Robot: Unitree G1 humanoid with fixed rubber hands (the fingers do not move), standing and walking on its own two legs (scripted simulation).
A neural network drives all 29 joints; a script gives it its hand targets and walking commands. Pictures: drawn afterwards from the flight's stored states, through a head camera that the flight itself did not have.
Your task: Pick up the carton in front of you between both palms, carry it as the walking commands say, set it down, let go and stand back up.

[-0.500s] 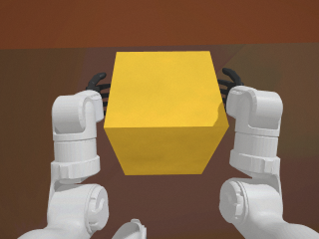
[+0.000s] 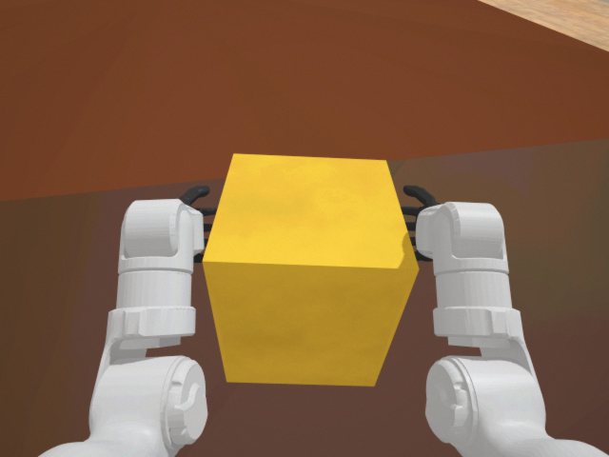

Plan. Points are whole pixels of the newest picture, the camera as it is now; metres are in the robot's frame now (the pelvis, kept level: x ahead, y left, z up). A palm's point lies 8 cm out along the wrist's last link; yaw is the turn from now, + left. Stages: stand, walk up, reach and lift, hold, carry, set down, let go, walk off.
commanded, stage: carry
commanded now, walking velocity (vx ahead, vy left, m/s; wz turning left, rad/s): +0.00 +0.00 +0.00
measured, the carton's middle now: (305, 272) +0.36 -0.01 +0.09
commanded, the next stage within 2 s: none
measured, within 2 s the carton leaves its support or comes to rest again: neither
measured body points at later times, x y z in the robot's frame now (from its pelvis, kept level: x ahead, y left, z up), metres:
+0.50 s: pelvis +0.04 -0.01 +0.03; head +0.04 -0.02 +0.48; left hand +0.40 +0.14 +0.14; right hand +0.40 -0.17 +0.14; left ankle -0.02 +0.10 -0.70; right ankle -0.08 -0.10 -0.71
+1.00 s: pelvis +0.05 -0.02 +0.01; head +0.03 -0.03 +0.46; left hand +0.40 +0.12 +0.13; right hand +0.40 -0.18 +0.14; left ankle +0.02 +0.09 -0.71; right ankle +0.00 -0.11 -0.73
